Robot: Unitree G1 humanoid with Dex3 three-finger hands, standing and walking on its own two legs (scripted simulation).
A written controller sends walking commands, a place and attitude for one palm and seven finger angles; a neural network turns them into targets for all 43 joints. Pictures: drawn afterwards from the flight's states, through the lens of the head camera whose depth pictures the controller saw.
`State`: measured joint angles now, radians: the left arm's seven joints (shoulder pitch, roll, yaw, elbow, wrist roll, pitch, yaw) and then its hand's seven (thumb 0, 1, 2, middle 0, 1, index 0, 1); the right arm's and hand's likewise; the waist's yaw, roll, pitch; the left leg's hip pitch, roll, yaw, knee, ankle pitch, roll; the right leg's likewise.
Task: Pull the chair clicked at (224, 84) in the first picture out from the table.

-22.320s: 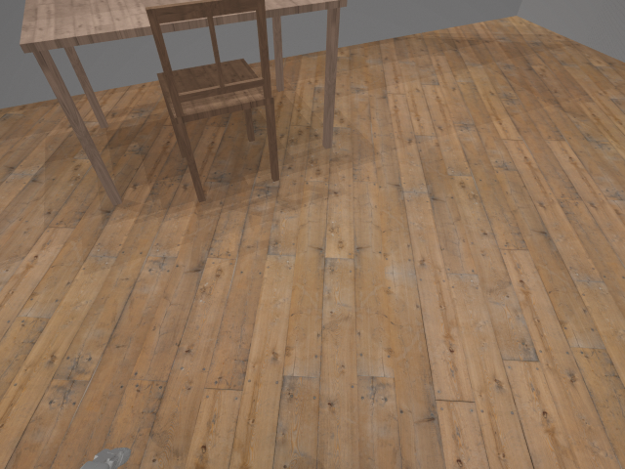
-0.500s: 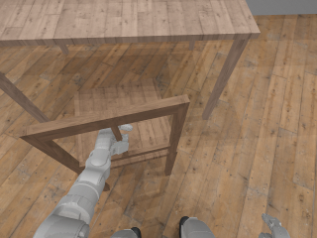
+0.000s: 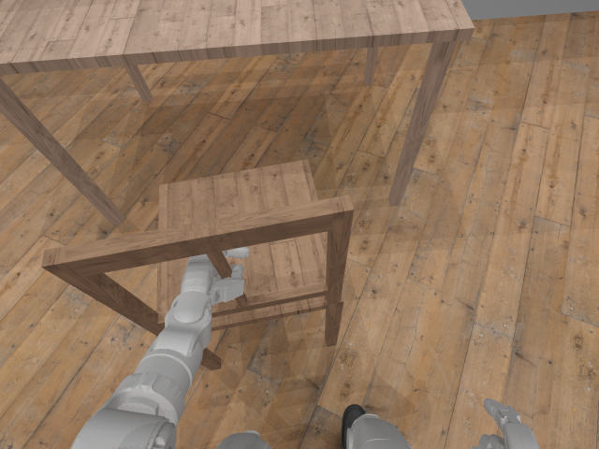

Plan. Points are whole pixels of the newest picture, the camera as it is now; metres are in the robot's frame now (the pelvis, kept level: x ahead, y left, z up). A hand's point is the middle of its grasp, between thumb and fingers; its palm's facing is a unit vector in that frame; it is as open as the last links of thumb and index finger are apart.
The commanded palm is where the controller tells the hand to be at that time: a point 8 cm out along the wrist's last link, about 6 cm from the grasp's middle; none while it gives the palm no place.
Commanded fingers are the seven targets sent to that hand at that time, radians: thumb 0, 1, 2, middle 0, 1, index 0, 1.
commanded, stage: step backward, pulling the chair out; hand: left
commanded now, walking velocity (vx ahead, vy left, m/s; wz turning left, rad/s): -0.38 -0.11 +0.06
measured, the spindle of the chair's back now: (229, 279) +0.37 +0.12 -0.11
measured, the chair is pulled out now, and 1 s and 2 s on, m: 0.41 0.66 0.66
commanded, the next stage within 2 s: stop walking, hand still on the chair in 0.44 s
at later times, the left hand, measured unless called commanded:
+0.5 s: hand (232, 375) +0.22 +0.10 -0.07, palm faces -0.05 -0.98 -0.19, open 4.9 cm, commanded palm +0.20 +0.15 -0.07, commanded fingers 0.00 0.90 0.90 -0.50 -1.45 -0.50 -1.45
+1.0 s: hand out of the picture +0.10 +0.11 -0.06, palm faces -0.10 -0.98 -0.17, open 4.9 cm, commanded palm +0.09 +0.16 -0.05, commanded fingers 0.00 0.90 0.90 -0.50 -1.45 -0.50 -1.45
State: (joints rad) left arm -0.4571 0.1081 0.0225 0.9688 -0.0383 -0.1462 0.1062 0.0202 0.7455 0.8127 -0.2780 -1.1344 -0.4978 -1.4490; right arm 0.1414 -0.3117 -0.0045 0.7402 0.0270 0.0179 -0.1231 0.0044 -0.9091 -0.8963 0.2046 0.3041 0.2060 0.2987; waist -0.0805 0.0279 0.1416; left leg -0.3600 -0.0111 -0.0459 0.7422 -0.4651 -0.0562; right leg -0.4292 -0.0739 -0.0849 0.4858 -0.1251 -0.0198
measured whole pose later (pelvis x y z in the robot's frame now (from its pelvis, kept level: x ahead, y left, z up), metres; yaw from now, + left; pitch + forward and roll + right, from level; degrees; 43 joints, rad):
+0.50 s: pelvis -0.13 -0.01 +0.00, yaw +0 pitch +2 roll +2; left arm -0.49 0.11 0.02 1.03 -0.05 -0.16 0.08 0.02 0.75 0.82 -0.26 -1.12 -0.50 -1.45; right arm 0.15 -0.24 0.02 0.73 0.03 0.02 -0.10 0.00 -0.91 -0.90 0.21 0.30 0.21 0.30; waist -0.06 0.05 0.18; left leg -0.42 0.00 -0.04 0.81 -0.46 -0.05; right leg -0.36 -0.03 -0.05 0.50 -0.18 -0.03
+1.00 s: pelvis -0.17 +0.01 +0.00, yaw +0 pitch -1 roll +1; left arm -0.16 0.07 -0.11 0.84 -0.04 -0.11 0.07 0.04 0.75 0.84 -0.26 -1.18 -0.50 -1.45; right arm 0.27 -0.20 0.05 0.74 0.01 -0.01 -0.10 0.01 -0.91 -0.90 0.21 0.30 0.21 0.30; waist -0.04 0.06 0.03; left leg -0.17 0.04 0.02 0.46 -0.27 -0.04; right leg -0.26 -0.01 -0.02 0.49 -0.20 -0.01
